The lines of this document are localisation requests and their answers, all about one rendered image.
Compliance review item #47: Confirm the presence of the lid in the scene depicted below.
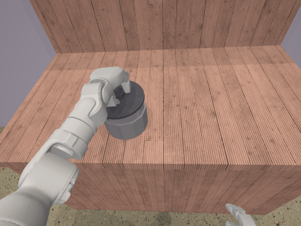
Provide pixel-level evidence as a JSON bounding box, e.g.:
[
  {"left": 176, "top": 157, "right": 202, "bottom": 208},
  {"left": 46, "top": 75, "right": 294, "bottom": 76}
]
[{"left": 106, "top": 81, "right": 144, "bottom": 120}]

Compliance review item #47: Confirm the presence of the left robot upper arm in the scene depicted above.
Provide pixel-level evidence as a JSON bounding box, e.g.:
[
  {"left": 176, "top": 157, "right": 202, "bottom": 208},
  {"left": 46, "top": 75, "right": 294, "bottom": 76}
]
[{"left": 0, "top": 150, "right": 79, "bottom": 226}]

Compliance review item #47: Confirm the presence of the robot right hand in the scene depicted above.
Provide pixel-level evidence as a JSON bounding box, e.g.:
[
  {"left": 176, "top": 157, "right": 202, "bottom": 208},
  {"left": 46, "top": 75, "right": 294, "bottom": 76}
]
[{"left": 226, "top": 203, "right": 257, "bottom": 226}]

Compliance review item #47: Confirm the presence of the robot left hand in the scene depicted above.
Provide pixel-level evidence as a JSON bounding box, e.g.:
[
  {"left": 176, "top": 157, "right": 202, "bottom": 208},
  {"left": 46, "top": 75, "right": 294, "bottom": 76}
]
[{"left": 90, "top": 66, "right": 131, "bottom": 107}]

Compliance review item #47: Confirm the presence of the table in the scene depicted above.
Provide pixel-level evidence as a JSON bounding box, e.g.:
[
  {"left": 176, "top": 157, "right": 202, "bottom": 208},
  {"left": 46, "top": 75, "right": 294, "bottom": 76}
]
[{"left": 0, "top": 0, "right": 301, "bottom": 215}]

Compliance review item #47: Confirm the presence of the robot left forearm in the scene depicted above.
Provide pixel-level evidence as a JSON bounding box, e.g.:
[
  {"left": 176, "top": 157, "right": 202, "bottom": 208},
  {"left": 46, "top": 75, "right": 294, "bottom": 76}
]
[{"left": 18, "top": 77, "right": 114, "bottom": 188}]

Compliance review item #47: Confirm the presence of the knob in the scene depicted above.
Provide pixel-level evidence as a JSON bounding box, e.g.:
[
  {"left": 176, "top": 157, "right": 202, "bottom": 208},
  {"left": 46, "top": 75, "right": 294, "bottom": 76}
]
[{"left": 114, "top": 87, "right": 125, "bottom": 100}]

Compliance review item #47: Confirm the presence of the pot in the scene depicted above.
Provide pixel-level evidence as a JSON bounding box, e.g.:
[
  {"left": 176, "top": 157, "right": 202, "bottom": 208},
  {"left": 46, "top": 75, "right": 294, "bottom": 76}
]
[{"left": 104, "top": 101, "right": 148, "bottom": 140}]

